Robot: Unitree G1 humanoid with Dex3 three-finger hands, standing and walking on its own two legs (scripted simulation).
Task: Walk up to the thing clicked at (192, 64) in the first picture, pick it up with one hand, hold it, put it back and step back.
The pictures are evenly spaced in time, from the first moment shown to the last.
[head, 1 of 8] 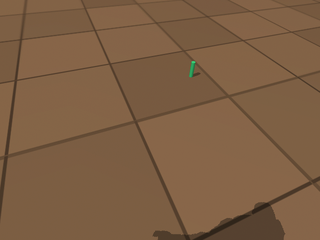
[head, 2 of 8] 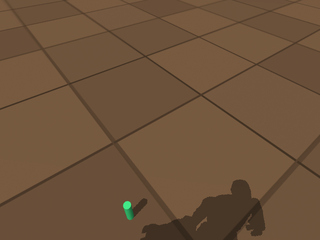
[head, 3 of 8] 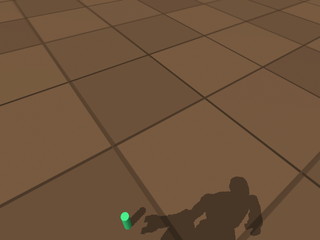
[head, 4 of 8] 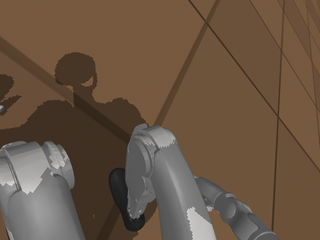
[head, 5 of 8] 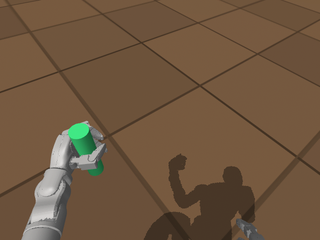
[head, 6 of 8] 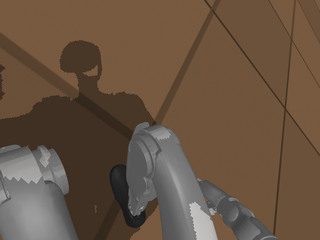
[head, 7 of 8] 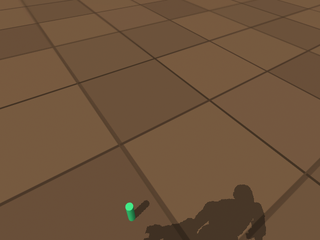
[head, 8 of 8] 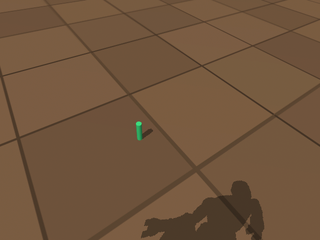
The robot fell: no
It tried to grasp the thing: yes
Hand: left
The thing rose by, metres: 0.69
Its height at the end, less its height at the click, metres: +0.00
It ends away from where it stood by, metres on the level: 0.02
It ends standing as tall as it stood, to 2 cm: yes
